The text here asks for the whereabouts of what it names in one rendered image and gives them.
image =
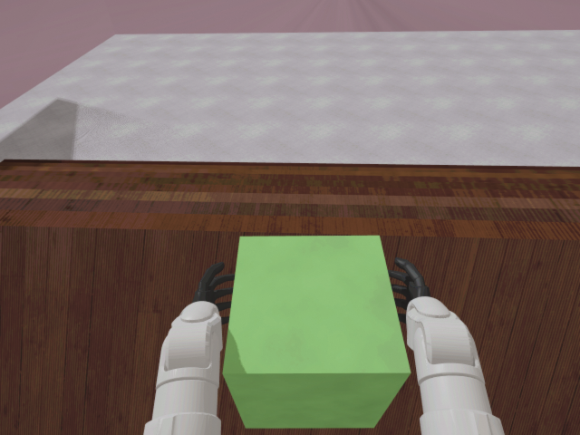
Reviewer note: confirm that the carton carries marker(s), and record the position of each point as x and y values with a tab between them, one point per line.
314	338

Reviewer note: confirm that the right robot forearm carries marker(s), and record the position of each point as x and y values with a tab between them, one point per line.
452	386

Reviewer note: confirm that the robot left hand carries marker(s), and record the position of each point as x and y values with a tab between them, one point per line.
208	283

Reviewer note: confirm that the left robot forearm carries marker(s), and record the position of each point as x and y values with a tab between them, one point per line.
186	399

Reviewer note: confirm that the robot right hand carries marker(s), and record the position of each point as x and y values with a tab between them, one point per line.
414	281

